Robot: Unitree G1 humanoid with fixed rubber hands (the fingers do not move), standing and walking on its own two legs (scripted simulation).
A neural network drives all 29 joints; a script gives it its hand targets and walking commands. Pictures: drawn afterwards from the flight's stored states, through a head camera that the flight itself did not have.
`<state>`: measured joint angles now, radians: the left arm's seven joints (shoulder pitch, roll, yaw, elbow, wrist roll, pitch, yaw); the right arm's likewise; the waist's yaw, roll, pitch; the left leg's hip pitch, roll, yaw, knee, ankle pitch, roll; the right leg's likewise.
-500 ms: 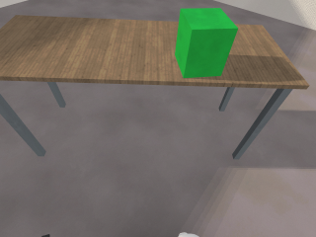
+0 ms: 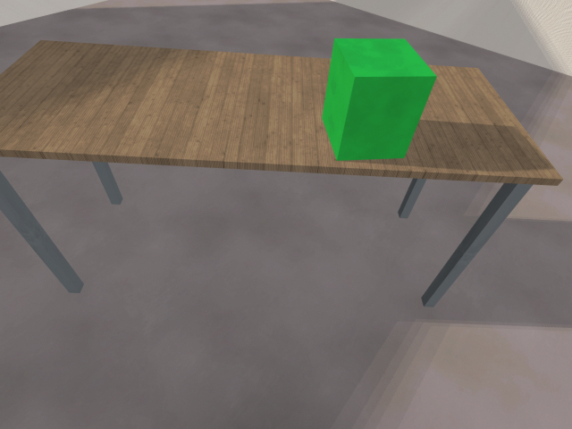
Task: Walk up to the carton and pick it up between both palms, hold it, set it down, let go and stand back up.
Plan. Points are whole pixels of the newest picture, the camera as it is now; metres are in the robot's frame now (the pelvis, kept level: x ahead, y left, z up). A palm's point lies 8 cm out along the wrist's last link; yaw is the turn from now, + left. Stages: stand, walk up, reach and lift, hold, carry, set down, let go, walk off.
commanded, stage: walk up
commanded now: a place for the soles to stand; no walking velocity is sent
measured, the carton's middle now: (370, 100) +0.80 -0.18 +0.06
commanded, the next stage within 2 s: none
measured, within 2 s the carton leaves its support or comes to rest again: neither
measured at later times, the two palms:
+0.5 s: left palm (132, 344) +0.28 +0.26 -0.10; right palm out of the picture +0.13 -0.41 -0.07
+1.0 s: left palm (180, 287) +0.40 +0.21 -0.12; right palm (567, 322) +0.32 -0.47 -0.06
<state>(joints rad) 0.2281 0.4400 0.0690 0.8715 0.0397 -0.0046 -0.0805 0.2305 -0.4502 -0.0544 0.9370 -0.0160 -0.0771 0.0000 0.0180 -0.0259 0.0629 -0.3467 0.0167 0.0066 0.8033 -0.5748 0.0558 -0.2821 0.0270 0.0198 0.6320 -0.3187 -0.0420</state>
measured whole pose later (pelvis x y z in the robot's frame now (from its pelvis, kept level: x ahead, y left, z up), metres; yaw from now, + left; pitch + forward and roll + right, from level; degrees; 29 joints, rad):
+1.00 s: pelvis +0.29 -0.11 -0.01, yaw -4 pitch -4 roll +1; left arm 0.30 0.49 0.07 0.76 0.03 0.01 -0.07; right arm 0.34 -0.46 -0.07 0.82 -0.01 -0.11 -0.02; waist -0.01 -0.11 0.09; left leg -0.36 0.04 0.07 0.72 -0.30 0.02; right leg -0.47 -0.02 0.02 1.13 -0.46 -0.03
